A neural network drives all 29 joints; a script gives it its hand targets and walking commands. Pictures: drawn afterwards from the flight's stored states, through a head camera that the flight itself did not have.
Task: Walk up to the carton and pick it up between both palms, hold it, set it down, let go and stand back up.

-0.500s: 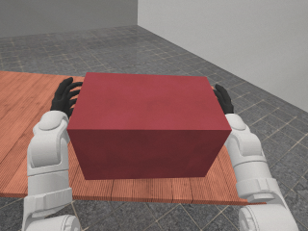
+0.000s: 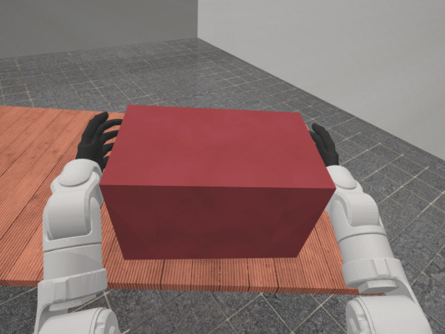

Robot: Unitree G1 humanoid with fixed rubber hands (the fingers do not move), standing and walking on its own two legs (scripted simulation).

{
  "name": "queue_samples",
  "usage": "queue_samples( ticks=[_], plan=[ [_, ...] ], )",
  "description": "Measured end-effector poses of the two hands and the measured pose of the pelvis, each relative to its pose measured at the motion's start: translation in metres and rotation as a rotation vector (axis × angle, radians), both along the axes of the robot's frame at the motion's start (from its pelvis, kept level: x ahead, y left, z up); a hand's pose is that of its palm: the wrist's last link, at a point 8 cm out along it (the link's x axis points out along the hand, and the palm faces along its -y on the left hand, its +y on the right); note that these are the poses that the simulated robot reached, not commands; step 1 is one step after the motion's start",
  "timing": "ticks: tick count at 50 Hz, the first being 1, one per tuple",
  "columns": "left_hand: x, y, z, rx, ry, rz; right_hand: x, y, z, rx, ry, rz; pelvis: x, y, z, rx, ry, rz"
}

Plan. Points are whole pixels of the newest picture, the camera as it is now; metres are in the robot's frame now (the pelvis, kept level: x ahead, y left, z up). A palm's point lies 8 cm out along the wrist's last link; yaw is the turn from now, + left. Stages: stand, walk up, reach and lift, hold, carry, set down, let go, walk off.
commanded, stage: hold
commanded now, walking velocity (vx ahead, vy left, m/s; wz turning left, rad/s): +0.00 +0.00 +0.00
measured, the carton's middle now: (215, 183) +0.35 +0.00 +0.15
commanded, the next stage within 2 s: none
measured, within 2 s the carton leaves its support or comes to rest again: neither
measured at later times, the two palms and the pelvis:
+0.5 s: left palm (92, 162) +0.35 +0.20 +0.19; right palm (322, 167) +0.37 -0.19 +0.18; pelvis +0.00 +0.00 +0.00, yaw +1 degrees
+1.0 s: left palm (91, 161) +0.35 +0.20 +0.20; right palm (322, 166) +0.36 -0.19 +0.18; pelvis +0.00 +0.00 +0.00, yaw +0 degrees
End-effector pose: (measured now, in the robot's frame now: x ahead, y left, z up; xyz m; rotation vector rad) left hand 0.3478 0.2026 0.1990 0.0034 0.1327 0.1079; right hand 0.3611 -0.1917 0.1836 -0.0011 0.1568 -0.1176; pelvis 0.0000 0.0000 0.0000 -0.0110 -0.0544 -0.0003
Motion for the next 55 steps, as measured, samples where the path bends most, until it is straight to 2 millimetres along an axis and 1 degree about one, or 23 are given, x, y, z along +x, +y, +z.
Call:
queue_samples(
  ticks=[10, 20, 26, 34, 38, 41, 45, 50, 55],
  plan=[
    [0.0010, 0.0057, -0.0043, 0.005, 0.012, 0.011, 0.0060, 0.0058, -0.0016, -0.005, 0.011, 0.014, -0.0004, -0.0013, 0.0000, 0.000, -0.002, 0.012],
    [0.0008, 0.0038, -0.0055, 0.012, 0.003, 0.009, 0.0051, 0.0039, -0.0028, -0.004, 0.003, 0.011, 0.0030, -0.0004, 0.0000, -0.001, -0.002, 0.012],
    [0.0046, 0.0011, -0.0064, 0.004, 0.011, 0.001, 0.0050, 0.0012, -0.0050, 0.001, 0.010, 0.001, 0.0039, 0.0002, -0.0001, 0.000, 0.002, 0.008],
    [0.0035, 0.0035, -0.0052, -0.004, -0.003, 0.011, 0.0077, 0.0036, 0.0004, -0.011, -0.005, 0.010, 0.0063, -0.0005, -0.0002, -0.001, 0.005, 0.006],
    [0.0025, 0.0051, -0.0065, -0.006, 0.003, 0.014, 0.0081, 0.0053, -0.0001, -0.010, 0.001, 0.013, 0.0062, -0.0008, -0.0003, -0.002, -0.002, 0.007],
    [0.0013, 0.0054, -0.0069, -0.003, 0.004, 0.012, 0.0068, 0.0056, -0.0004, -0.015, 0.002, 0.013, 0.0062, -0.0006, -0.0003, -0.002, -0.003, 0.008],
    [-0.0017, 0.0047, -0.0023, 0.000, -0.018, 0.011, 0.0032, 0.0049, 0.0034, -0.006, -0.020, 0.009, 0.0057, 0.0000, -0.0004, -0.003, -0.004, 0.011],
    [0.0006, 0.0023, -0.0016, 0.000, 0.005, 0.005, 0.0022, 0.0023, -0.0006, 0.009, 0.004, 0.002, 0.0033, 0.0008, -0.0002, 0.000, -0.007, 0.006],
    [-0.0011, 0.0019, 0.0003, -0.003, -0.002, 0.004, 0.0004, 0.0020, 0.0006, -0.003, -0.005, 0.004, 0.0015, 0.0008, 0.0000, -0.001, -0.008, 0.004]
  ],
)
